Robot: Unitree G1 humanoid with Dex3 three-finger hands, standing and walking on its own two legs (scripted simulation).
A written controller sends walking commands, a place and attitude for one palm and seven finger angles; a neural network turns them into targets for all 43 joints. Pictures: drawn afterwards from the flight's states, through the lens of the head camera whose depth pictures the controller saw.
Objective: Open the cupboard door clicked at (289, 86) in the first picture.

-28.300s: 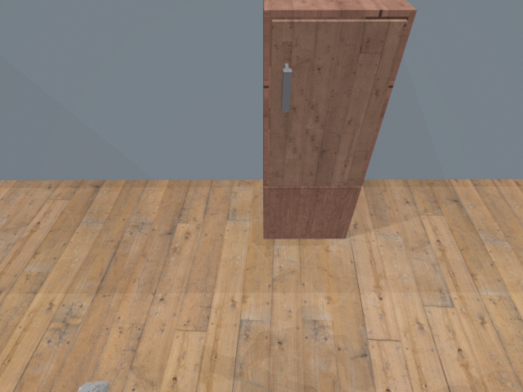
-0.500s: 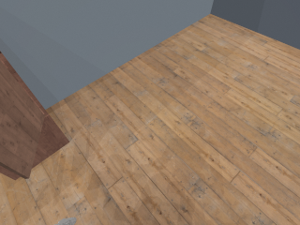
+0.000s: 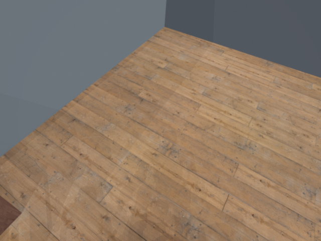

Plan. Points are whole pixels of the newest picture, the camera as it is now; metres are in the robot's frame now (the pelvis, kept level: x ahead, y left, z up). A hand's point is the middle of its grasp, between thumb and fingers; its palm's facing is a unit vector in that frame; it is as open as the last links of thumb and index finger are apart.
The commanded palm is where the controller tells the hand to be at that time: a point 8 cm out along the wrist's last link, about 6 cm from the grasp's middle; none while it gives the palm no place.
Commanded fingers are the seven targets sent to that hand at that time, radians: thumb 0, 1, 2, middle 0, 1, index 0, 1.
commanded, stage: walk to a spot facing it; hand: left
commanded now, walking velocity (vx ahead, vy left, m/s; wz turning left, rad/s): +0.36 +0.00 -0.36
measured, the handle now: out of the picture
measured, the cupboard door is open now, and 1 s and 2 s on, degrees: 54 54 54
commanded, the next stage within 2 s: turn to face it in 1.12 s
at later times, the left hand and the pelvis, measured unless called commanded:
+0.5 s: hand (131, 185) +0.30 +0.11 -0.15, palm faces -0.10 -0.97 -0.23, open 7.1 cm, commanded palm none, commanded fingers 0.00 0.90 0.90 -0.20 -0.30 -0.20 -0.30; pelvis +0.22 -0.08 +0.01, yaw -8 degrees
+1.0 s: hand (140, 131) +0.52 +0.10 -0.16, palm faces -0.12 -0.98 -0.16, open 7.3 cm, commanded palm none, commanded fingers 0.00 0.90 0.90 -0.20 -0.30 -0.20 -0.30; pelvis +0.46 -0.07 +0.01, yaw -11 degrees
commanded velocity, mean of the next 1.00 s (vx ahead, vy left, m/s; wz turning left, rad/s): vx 0.37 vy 0.00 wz -0.14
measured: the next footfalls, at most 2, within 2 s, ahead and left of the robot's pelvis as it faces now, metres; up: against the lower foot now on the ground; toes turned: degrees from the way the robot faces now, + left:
right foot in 0.26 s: +0.23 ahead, -0.15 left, +0.00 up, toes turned -13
left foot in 0.76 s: +0.52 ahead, +0.03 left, +0.00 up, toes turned -1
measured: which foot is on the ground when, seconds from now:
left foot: down 0.00-0.26, up 0.28-0.74, down 0.76-1.00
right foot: up 0.00-0.24, down 0.26-0.76, up 0.78-1.00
